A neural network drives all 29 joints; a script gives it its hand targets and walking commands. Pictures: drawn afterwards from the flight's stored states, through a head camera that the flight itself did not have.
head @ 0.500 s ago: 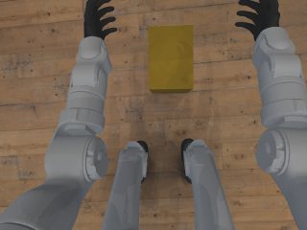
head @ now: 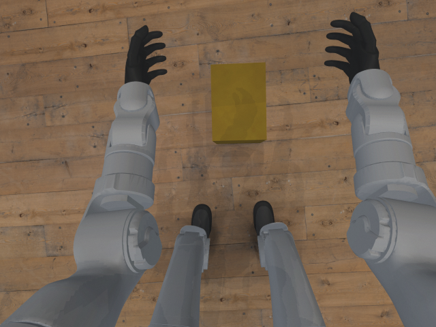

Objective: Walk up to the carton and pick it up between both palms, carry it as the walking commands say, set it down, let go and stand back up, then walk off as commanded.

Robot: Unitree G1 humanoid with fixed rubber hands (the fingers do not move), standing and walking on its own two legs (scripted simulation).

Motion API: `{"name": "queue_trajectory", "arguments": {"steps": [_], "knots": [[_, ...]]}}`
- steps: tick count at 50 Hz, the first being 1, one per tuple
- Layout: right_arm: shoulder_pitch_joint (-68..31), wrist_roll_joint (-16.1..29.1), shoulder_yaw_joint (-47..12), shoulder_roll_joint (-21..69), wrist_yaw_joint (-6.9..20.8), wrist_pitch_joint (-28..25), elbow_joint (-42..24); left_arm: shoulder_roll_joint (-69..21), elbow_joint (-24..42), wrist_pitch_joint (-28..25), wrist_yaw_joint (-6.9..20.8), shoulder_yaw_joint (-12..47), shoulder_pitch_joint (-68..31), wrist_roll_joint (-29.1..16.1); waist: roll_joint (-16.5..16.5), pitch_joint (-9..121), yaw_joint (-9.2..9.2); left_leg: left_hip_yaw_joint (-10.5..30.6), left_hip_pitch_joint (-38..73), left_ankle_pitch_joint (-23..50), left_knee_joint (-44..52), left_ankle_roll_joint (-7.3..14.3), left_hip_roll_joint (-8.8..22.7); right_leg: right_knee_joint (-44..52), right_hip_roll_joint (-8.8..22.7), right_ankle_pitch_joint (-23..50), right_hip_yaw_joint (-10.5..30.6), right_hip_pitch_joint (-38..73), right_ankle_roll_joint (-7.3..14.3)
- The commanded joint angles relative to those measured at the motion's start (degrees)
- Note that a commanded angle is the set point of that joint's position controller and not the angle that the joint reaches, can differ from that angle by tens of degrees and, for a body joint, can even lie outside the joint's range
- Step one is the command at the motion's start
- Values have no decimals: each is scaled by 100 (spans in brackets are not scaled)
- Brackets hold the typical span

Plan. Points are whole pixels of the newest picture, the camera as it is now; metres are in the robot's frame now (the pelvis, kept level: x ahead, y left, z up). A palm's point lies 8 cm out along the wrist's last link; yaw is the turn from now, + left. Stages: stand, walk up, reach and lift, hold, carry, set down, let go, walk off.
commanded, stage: let go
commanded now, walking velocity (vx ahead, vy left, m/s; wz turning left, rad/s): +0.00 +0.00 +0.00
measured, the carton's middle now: (238, 107) +0.53 -0.02 -0.58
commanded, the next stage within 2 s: stand in 1.20 s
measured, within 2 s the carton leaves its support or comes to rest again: neither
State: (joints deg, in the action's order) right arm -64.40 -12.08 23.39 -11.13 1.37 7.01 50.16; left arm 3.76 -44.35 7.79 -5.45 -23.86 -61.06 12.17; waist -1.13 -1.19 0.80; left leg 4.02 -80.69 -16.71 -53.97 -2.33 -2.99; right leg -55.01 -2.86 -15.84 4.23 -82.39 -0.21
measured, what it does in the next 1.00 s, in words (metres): rises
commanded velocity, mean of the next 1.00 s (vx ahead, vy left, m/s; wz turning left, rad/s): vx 0.00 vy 0.00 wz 0.00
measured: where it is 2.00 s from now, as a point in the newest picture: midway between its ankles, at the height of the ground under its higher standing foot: (232, 239)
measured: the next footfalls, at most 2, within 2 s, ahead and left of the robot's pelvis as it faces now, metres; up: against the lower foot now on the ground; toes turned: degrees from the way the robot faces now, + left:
none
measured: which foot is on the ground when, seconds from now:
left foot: down 0.00-1.00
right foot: down 0.00-1.00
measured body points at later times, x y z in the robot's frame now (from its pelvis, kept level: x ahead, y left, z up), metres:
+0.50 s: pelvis +0.05 +0.01 +0.07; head +0.22 +0.00 +0.49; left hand +0.34 +0.22 -0.03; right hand +0.34 -0.23 -0.03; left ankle +0.05 +0.13 -0.64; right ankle +0.06 -0.11 -0.64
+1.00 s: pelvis +0.07 +0.01 +0.10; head +0.09 +0.01 +0.55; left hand +0.25 +0.24 +0.02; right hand +0.24 -0.22 +0.02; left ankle +0.05 +0.13 -0.64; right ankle +0.06 -0.11 -0.64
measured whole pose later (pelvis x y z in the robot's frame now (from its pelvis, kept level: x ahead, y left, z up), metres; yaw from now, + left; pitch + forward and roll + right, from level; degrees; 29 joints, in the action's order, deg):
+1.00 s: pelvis +0.07 +0.01 +0.10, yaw -1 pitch -4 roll +0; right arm 12.5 -0.6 2.5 -12.5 4.7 7.1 24.4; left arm 12.1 -23.9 6.9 4.3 -2.5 13.0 -0.1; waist -0.5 -5.8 0.0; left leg 4.2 -4.9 -16.4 -25.5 0.2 -1.6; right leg -25.0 -1.6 -15.2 4.0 -5.6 -0.1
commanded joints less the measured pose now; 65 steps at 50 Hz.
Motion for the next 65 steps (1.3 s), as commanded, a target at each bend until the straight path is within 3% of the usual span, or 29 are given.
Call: {"name": "queue_trajectory", "arguments": {"steps": [1,4,8,13,19,28,34,46,54,60,61,62,63,65], "knots": [[-531,-20,-220,-582,-95,-71,-1181,518,987,-106,-32,305,-379,-16,386,6798,92,-571,2679,2182,252,-186,-372,76,-104,3638,-321,5239,-172],[208,108,-522,-487,-87,-24,-1643,478,1386,-94,-14,639,414,-147,487,6984,67,-513,2768,2609,402,-135,-359,129,-79,4319,-264,5826,-146],[1216,358,-777,-346,-3,-60,-1889,443,1688,-123,106,955,1342,-344,417,6353,43,-449,2872,2655,708,-57,-286,414,-19,4383,-164,5798,-123],[2755,506,-890,-339,64,-301,-1858,513,1708,-323,286,1191,2853,-426,137,5386,41,-308,3730,2748,1048,-27,-161,957,10,3860,-141,5339,-105],[4131,713,-1112,-384,137,-624,-1985,637,1798,-613,478,1411,4154,-655,102,4298,45,-181,4507,2462,1597,-5,-58,1586,34,3161,-129,5647,-62],[5822,976,-1524,-456,232,-800,-2428,914,1972,-797,678,1734,5706,-1030,85,2362,-49,-211,5837,1214,2529,12,84,2604,56,1307,-328,6267,-37],[6940,1079,-1712,-583,205,-782,-2801,1090,2306,-810,785,1919,6761,-1113,80,1478,-48,-215,6677,1166,3055,45,100,3124,57,1224,-410,7177,-67],[7359,1171,-1925,-674,329,-114,-3099,1335,2592,-227,957,2001,7103,-1266,5,-380,-66,-351,7049,354,3475,112,87,3419,-3,469,-410,7803,-12],[7503,1083,-1950,-705,264,47,-3225,1307,2641,-38,978,1944,7191,-1149,127,-157,-73,-319,7365,1189,3206,116,12,3221,-22,1319,-344,7917,-35],[7625,1139,-2033,-749,126,12,-3161,1351,2621,19,819,1920,7333,-1076,98,190,-79,-278,7327,1807,3024,60,-8,3035,-56,2017,-280,8066,-61],[7820,892,-1879,-957,-117,-334,-2467,1738,1755,-419,621,1916,7658,-1038,234,173,-78,-202,7191,299,3048,72,586,3257,581,587,8,7154,-156],[7940,891,-1922,-1052,-246,-566,-2289,1777,1552,-706,480,1929,7661,-931,236,-169,-40,7,7019,-378,3105,29,685,3334,587,-263,183,6748,-159],[7892,900,-1939,-1031,-292,-730,-2185,1661,1459,-891,432,1960,7568,-918,169,-307,-37,165,6790,-630,3139,63,762,3344,612,-471,287,6520,-147],[7802,971,-1976,-955,-303,-944,-2020,1553,1233,-1113,450,2011,7523,-996,104,-43,-43,291,6764,-277,3028,121,824,3188,653,14,407,6570,-77]]}}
